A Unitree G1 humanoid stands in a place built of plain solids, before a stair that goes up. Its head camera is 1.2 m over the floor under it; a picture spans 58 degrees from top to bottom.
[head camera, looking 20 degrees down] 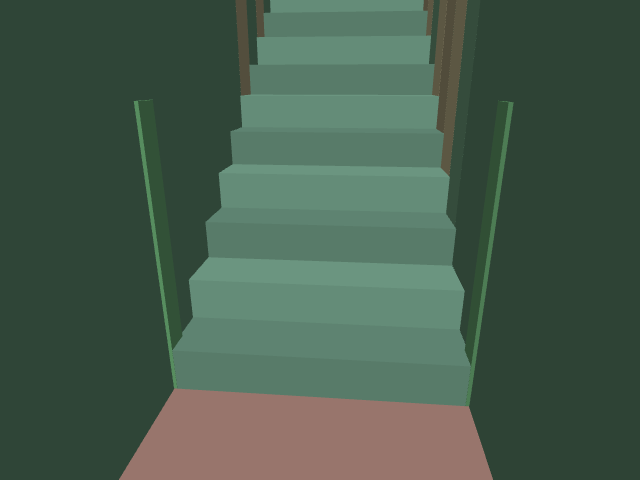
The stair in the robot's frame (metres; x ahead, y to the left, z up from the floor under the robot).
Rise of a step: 0.19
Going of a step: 0.26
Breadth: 1.20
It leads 5 degrees to the right of straight ahead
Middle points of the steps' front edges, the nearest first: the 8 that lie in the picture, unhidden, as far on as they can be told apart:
1.43 0.01 0.19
1.69 -0.01 0.38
1.96 -0.04 0.56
2.22 -0.06 0.75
2.49 -0.08 0.94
2.75 -0.11 1.12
3.01 -0.13 1.31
3.28 -0.15 1.50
